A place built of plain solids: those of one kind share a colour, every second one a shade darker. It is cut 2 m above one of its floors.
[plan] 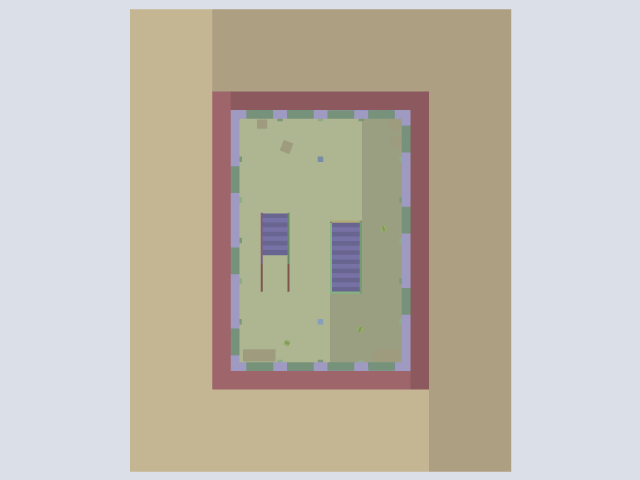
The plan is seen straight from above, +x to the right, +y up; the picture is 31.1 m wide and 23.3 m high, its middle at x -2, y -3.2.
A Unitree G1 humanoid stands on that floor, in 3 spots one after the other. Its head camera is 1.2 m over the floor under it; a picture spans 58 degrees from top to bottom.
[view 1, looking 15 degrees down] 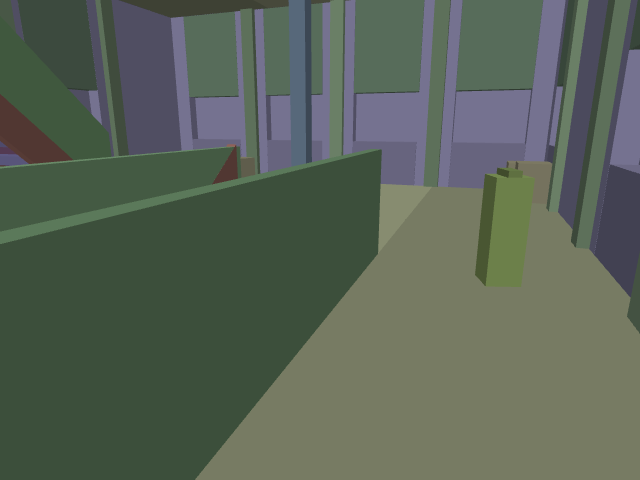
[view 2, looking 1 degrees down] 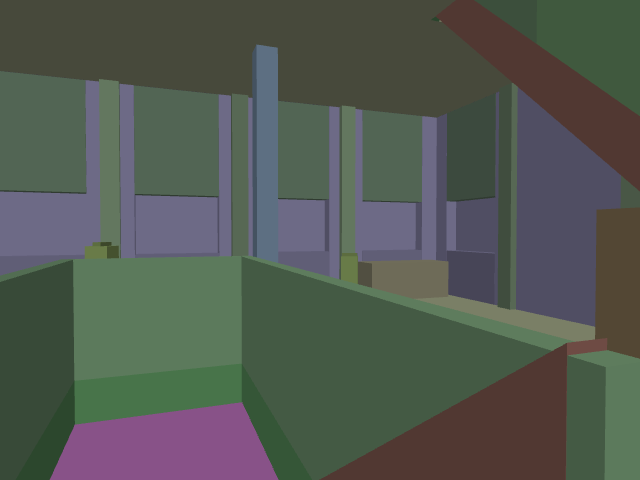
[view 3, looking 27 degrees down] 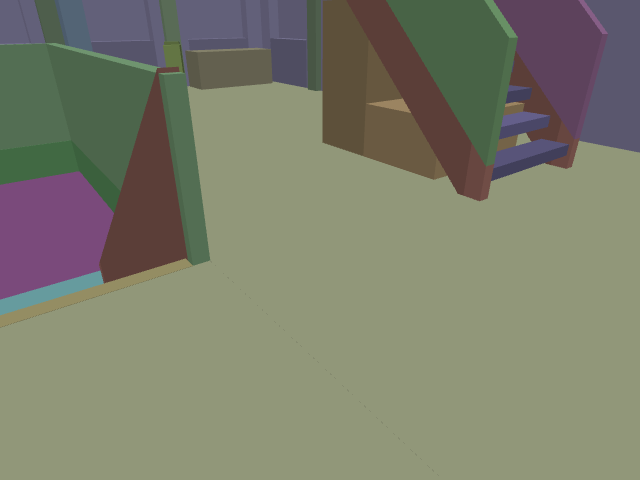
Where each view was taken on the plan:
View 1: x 0.87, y -6.18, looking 110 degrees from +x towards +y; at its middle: rail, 2.53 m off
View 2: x -0.74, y -1.76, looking -110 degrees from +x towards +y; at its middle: wall_storey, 8.09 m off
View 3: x -0.74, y -0.21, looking -127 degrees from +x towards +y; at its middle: floor_storey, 2.64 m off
